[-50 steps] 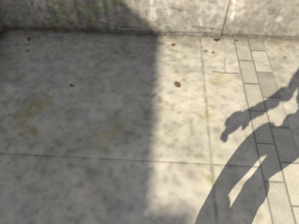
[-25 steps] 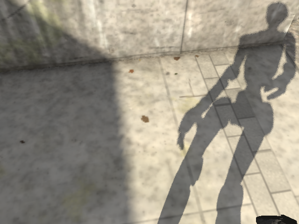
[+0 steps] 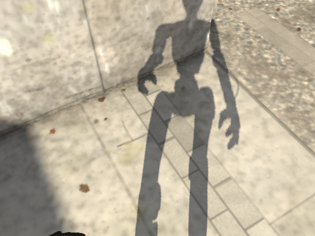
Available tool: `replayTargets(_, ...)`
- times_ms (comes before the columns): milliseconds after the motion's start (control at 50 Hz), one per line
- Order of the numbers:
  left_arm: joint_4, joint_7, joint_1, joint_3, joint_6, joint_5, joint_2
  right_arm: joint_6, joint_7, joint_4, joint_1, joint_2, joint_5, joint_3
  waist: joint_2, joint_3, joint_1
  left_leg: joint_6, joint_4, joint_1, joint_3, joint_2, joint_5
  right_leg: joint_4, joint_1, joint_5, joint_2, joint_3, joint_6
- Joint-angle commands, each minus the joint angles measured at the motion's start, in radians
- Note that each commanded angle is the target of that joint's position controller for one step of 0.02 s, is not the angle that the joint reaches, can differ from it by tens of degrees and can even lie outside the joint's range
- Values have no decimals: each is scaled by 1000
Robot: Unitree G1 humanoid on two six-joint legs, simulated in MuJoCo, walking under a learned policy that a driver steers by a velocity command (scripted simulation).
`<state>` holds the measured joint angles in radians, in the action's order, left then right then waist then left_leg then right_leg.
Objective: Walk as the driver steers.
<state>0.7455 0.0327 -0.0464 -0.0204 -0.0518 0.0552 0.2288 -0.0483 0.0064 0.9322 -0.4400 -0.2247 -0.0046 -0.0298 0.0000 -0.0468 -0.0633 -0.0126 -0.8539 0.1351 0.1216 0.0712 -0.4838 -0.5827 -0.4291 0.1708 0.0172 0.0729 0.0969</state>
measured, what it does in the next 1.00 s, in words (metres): walks ahead: left foot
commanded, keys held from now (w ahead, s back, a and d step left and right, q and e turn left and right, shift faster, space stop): no key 1.00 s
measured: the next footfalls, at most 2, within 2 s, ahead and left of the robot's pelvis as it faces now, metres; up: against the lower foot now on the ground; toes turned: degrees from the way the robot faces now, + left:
left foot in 0.40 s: +0.25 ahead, +0.10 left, +0.00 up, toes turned +4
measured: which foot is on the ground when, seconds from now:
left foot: up 0.00-0.38, down 0.40-1.00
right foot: down 0.00-1.00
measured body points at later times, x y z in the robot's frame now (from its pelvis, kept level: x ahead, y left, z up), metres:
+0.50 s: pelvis +0.16 +0.01 +0.01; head +0.17 +0.02 +0.46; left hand +0.17 +0.25 -0.15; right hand +0.23 -0.22 -0.13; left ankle +0.21 +0.10 -0.73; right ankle +0.09 -0.08 -0.71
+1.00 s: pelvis +0.17 -0.01 +0.02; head +0.18 -0.01 +0.47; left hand +0.15 +0.21 -0.14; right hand +0.18 -0.23 -0.14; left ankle +0.21 +0.10 -0.73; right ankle +0.13 -0.10 -0.73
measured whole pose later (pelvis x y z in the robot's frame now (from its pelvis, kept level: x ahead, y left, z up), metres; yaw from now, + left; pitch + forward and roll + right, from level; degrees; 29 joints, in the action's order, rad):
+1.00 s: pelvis +0.17 -0.01 +0.02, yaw +1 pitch -2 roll +0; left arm 1.15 -0.05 -0.31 0.01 -0.01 0.01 0.14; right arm 0.00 -0.03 1.12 -0.27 -0.16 -0.01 0.00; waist 0.00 -0.03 -0.01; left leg -0.03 -0.39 0.21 0.05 -0.01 -0.15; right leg -0.37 -0.06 0.28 0.03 0.03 0.04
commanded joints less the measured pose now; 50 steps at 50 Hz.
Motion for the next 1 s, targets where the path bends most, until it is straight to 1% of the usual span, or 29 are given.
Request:
replayTargets(20, 56, -36, -301, -63, -6, -35, 201, -17, -4, -114, 66, -127, 10, -31, 77, 142, 134, -43, -400, 512, -154, -15, 56, 255, 544, -408, -374, -428, 181)
replayTargets(40, 59, -32, -250, -46, -15, -36, 141, -16, -5, -95, 53, -106, 8, -28, 49, 93, 91, -40, -330, 465, -152, 8, 89, 267, 451, -567, -319, -313, 139)
replayTargets(60, 61, -32, -210, -35, -22, -43, 103, -4, -6, -76, 27, -97, -8, -29, 61, 65, 54, -28, -282, 415, -147, 17, 104, 278, 382, -642, -278, -239, 107)
replayTargets(80, 60, -33, -181, -25, -25, -46, 78, 12, -4, -56, -16, -81, -18, -27, 76, 70, 25, -16, -258, 352, -141, 10, 120, 299, 325, -683, -256, -182, 91)
replayTargets(100, 67, -33, -191, -22, -32, -44, 77, 23, -1, -49, -24, -73, -22, -29, 78, 81, 18, -9, -248, 316, -131, -8, 141, 303, 302, -765, -248, -156, 91)
replayTargets(120, 80, -33, -202, -25, -37, -47, 91, 30, 2, -48, -27, -64, -22, -30, 77, 89, 5, -2, -232, 311, -124, -19, 166, 309, 301, -814, -240, -132, 99)
replayTargets(160, 100, -36, -212, -26, -41, -48, 104, 38, 3, -48, 0, -50, -25, -29, 81, 81, 0, 8, -173, 317, -111, -24, 226, 323, 286, -824, -224, -90, 105)
replayTargets(220, 130, -42, -226, -16, -34, -45, 91, 41, -1, -62, 91, -36, -26, -19, 100, 53, 19, 10, 2, 304, -89, -20, 313, 321, 277, -791, -190, -37, 90)
replayTargets(280, 171, -47, -276, -15, -26, -42, 95, 40, -14, -65, 153, -34, -21, -10, 104, 60, 54, -3, 133, 257, -69, -35, 355, 294, 316, -786, -200, -41, 90)
replayTargets(340, 202, -53, -288, -15, -14, -39, 97, 32, -28, -52, 157, -45, -20, -9, 93, 47, 61, -31, 228, 211, -72, -48, 313, 234, 345, -750, -227, -77, 90)
replayTargets(360, 209, -56, -278, -14, -9, -42, 95, 27, -31, -41, 140, -43, -21, -9, 83, 41, 50, -43, 293, 174, -71, -53, 323, 202, 345, -709, -225, -87, 80)
replayTargets(380, 216, -60, -265, -13, -5, -49, 91, 17, -35, -22, 103, -39, -24, -7, 52, 43, 24, -54, 412, 92, -77, -51, 426, 151, 326, -630, -204, -85, 53)
replayTargets(400, 220, -62, -294, -11, -8, -46, 83, 2, -41, -4, 61, -87, -27, -17, -16, 80, 25, -64, 457, -34, -154, 23, 736, 90, 285, -461, -158, -78, 9)
replayTargets(420, 232, -63, -395, -5, -6, -44, 49, -6, -42, 2, 36, -152, -26, -27, -120, 131, 79, -124, 393, -145, -273, 171, 1126, 20, 220, -83, -82, -43, -20)
replayTargets(440, 283, -68, -470, -1, 17, -56, 18, 4, -41, 7, 41, -125, -8, -19, -197, 183, 65, -257, 407, -128, -378, 270, 1196, -53, 224, 263, -4, -27, -36)
replayTargets(460, 282, -73, -421, -8, 36, -53, 44, 13, -39, 4, 67, -89, -7, -7, -186, 147, 56, -287, 465, -77, -427, 280, 1040, -85, 196, 394, 8, -53, -36)
replayTargets(480, 274, -72, -362, -12, 47, -49, 49, 18, -40, 0, 110, -75, -14, 0, -160, 101, 58, -275, 508, -24, -417, 255, 884, -98, 182, 411, 12, -69, -38)
replayTargets(500, 273, -69, -324, -11, 57, -48, 39, 23, -44, -1, 146, -70, -21, 6, -137, 83, 67, -248, 540, 16, -391, 228, 758, -87, 190, 386, 6, -77, -43)
replayTargets(520, 281, -66, -320, -8, 64, -47, 25, 27, -51, 0, 179, -68, -19, 9, -128, 70, 87, -211, 565, 65, -354, 198, 657, -41, 228, 322, -6, -81, -49)
replayTargets(540, 299, -66, -342, 0, 66, -45, 0, 32, -53, 1, 218, -67, -14, 11, -123, 68, 111, -165, 574, 100, -309, 157, 559, 43, 282, 233, -12, -78, -56)
replayTargets(560, 320, -67, -363, 6, 66, -43, -14, 37, -52, 5, 240, -71, -7, 9, -109, 65, 123, -125, 570, 123, -273, 119, 462, 142, 335, 119, -10, -69, -62)
replayTargets(580, 332, -69, -360, 6, 65, -37, -1, 41, -49, 13, 231, -74, -1, 5, -87, 54, 111, -90, 572, 143, -257, 92, 343, 197, 361, 43, -22, -86, -66)
replayTargets(600, 329, -71, -341, 6, 61, -29, 22, 44, -45, 20, 216, -72, 4, 3, -68, 33, 88, -59, 583, 163, -251, 70, 213, 235, 356, 32, -62, -126, -66)
replayTargets(620, 331, -70, -317, 5, 59, -32, 35, 49, -41, 28, 200, -66, 10, 0, -26, -30, 64, -44, 594, 151, -224, 34, 155, 238, 259, 97, -80, -147, -57)
replayTargets(640, 338, -69, -307, 8, 54, -36, 24, 49, -39, 43, 192, -59, 7, 0, 6, -57, 58, -42, 578, 107, -215, 27, 202, 253, 208, 111, -86, -153, -55)
replayTargets(660, 344, -70, -303, 12, 48, -39, 13, 47, -39, 58, 178, -51, 1, 0, 18, -52, 54, -45, 552, 67, -209, 27, 271, 269, 199, 91, -92, -156, -54)
replayTargets(720, 356, -79, -301, 12, 34, -45, 18, 39, -37, 88, 158, -41, -5, 1, 22, -7, 47, -53, 508, 4, -197, 29, 429, 288, 226, 17, -104, -164, -47)
replayTargets(760, 364, -80, -303, 13, 31, -45, 14, 37, -37, 102, 160, -35, -3, 3, 15, -1, 48, -50, 506, 3, -192, 27, 438, 290, 243, 0, -106, -162, -43)
replayTargets(1000, 399, -84, -336, 23, 33, -45, -11, 46, -44, 181, 129, -10, -3, 17, 5, -31, 54, -32, 512, 22, -187, 23, 424, 302, 258, -20, -110, -157, -35)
